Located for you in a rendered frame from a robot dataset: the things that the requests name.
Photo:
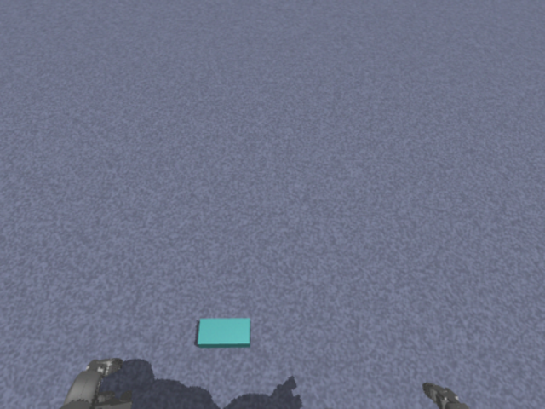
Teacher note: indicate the carton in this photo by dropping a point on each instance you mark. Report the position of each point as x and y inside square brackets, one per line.
[224, 333]

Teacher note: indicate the right robot hand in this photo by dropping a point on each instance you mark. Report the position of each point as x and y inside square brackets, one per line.
[444, 398]

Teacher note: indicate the left robot hand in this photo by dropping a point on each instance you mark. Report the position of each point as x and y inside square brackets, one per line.
[86, 386]

